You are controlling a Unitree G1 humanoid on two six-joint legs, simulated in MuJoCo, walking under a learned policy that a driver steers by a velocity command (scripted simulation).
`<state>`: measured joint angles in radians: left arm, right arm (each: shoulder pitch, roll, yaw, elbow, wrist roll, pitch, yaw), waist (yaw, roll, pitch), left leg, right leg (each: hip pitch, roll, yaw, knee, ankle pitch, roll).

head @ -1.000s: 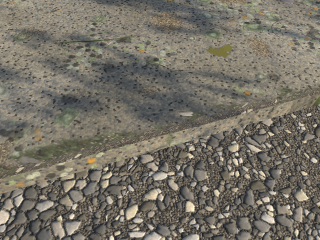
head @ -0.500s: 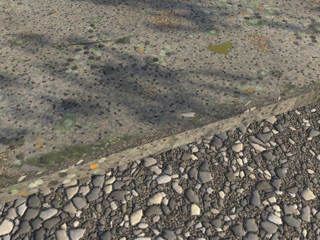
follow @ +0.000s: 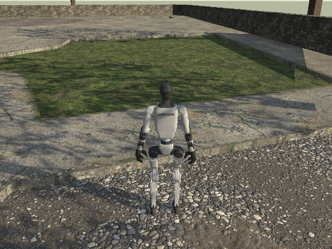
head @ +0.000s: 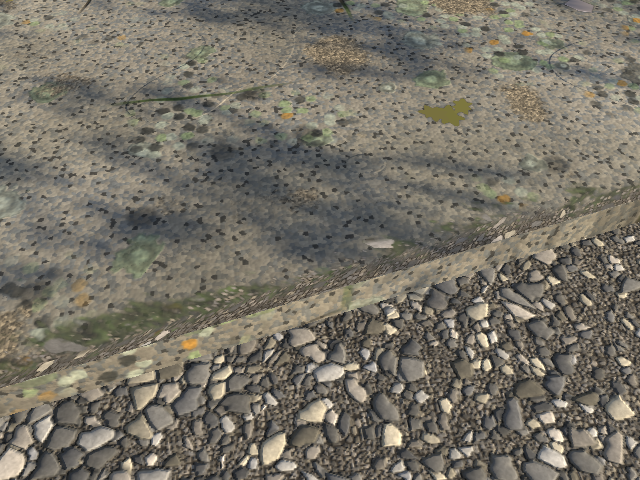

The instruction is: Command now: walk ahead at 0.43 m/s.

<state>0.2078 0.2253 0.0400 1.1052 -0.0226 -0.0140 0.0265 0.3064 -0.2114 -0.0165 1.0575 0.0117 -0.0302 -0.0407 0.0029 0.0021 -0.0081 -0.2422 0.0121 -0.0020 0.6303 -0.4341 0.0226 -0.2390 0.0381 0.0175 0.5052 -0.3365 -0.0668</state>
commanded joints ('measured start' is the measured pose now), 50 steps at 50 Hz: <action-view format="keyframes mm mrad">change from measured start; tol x32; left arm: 1 8 180 40 -66 1 -52 0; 26 -480 51 -4 -408 -23 -108 -107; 32 271 324 95 -238 5 -84 -69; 50 149 131 11 -172 53 -75 3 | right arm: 1 -93 -87 -23 -98 8 -58 20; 9 351 -165 -57 2 8 -91 28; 32 351 57 14 -112 -5 -93 37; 50 -230 -89 -45 -366 29 -43 86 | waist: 1 19 -151 99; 9 -159 293 26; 26 -73 119 203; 30 198 245 -107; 32 140 -267 -484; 50 1 43 178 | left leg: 1 -234 56 -20 255 -3 34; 7 287 -38 146 -197 172 20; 11 427 450 -706 -474 -392 253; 25 310 257 -1 -625 370 129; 30 268 261 72 18 1342 78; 31 -132 196 44 398 1014 49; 32 -411 -9 -93 726 -1 26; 50 -698 37 139 508 342 131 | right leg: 1 -31 -380 530 -406 -412 -186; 6 -219 -167 146 -243 -245 -80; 12 -948 -154 79 739 75 -37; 27 -417 -56 -114 59 325 -18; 30 168 29 -151 116 190 -92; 33 761 -396 833 -259 -621 -198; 40 -32 -288 72 -378 55 -59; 47 95 -228 -230 -412 426 -22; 50 355 -229 -287 -239 1123 48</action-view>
